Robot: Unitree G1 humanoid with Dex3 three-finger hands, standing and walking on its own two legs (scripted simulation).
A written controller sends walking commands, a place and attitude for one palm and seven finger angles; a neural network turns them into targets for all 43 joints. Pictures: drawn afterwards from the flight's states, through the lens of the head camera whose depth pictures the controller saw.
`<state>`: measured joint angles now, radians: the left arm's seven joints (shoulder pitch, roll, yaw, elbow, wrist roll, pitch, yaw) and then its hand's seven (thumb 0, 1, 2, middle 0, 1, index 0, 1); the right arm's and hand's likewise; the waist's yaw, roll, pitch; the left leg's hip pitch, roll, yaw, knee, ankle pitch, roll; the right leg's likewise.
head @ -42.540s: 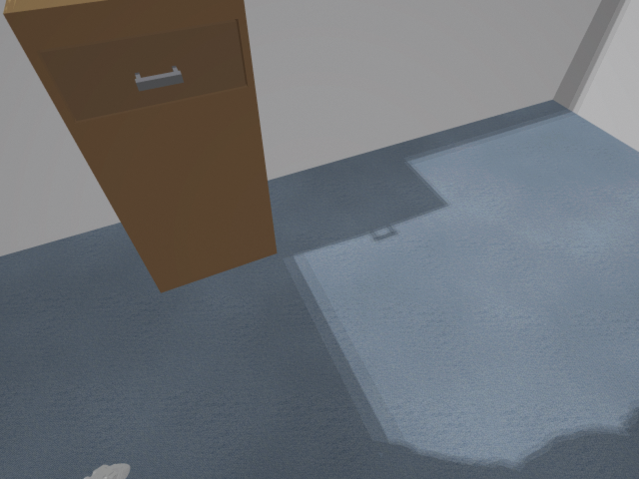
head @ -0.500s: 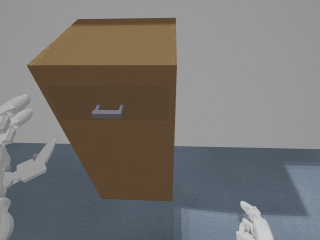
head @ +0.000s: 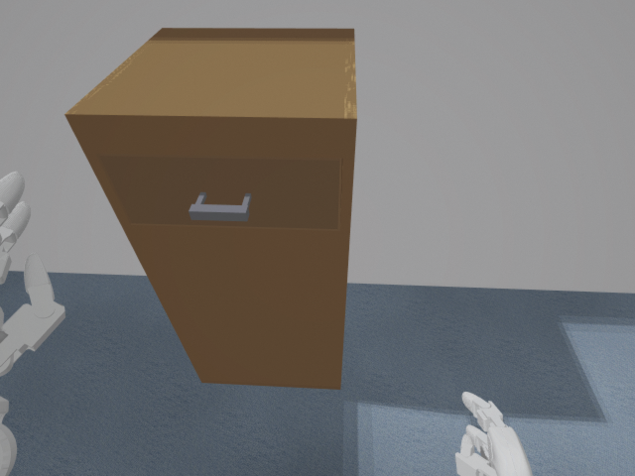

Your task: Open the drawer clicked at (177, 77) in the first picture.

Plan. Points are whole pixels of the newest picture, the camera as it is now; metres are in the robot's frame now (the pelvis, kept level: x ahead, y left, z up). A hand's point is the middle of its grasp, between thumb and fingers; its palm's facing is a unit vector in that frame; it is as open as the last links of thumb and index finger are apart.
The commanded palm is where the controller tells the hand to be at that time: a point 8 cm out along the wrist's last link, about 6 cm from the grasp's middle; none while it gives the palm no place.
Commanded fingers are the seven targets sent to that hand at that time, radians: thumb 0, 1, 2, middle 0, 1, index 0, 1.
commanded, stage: step back with the hand held close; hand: left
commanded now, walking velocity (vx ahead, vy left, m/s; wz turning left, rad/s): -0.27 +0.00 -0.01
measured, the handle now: (222, 205) +0.54 +0.23 +0.04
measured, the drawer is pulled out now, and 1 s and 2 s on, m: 0.00 0.00 0.00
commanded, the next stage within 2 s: stop stepping back and stand still in 1.22 s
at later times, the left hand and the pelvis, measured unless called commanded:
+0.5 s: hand (5, 362) +0.14 +0.25 +0.21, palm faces +0.44 -0.79 -0.43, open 7.4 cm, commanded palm +0.08 +0.30 +0.23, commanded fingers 0.00 0.90 0.90 -0.20 -0.30 -0.20 -0.30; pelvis -0.05 +0.02 -0.02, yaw -1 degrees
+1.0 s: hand out of the picture +0.09 +0.24 +0.21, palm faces +0.37 -0.81 -0.45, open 7.4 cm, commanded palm +0.02 +0.29 +0.23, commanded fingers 0.00 0.90 0.90 -0.20 -0.30 -0.20 -0.30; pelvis -0.12 +0.02 -0.01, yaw -2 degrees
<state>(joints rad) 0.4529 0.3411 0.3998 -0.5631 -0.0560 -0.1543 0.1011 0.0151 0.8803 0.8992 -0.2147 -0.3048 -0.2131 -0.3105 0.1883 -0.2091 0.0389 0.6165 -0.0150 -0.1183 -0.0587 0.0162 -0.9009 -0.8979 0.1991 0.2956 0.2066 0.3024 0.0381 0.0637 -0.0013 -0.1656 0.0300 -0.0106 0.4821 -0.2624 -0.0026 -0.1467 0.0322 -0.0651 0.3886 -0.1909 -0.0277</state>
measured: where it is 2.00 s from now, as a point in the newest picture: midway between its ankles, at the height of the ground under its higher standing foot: outside the picture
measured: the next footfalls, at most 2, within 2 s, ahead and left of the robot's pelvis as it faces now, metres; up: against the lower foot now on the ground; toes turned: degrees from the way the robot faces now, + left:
right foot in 0.88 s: -0.11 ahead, -0.09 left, +0.00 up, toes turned +0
left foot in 1.10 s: -0.10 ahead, +0.12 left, +0.00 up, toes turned -1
